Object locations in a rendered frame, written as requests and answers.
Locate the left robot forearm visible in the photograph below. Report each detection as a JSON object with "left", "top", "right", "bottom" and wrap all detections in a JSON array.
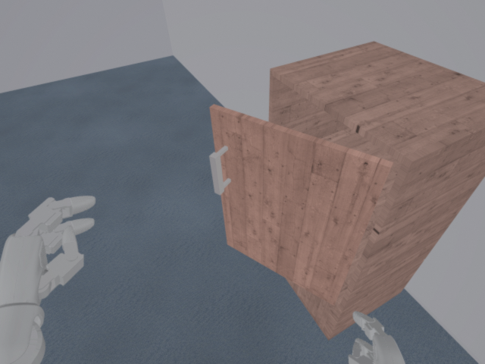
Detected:
[{"left": 0, "top": 303, "right": 45, "bottom": 364}]

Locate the cupboard door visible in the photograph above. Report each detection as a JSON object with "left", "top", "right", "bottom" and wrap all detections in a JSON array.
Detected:
[{"left": 209, "top": 104, "right": 393, "bottom": 306}]

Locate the robot left hand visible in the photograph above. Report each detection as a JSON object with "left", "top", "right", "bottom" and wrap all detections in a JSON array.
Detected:
[{"left": 0, "top": 196, "right": 95, "bottom": 306}]

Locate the robot right hand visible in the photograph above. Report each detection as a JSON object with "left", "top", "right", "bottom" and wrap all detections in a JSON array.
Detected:
[{"left": 348, "top": 311, "right": 405, "bottom": 364}]

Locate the handle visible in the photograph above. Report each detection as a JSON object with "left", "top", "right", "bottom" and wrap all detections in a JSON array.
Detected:
[{"left": 209, "top": 146, "right": 231, "bottom": 195}]

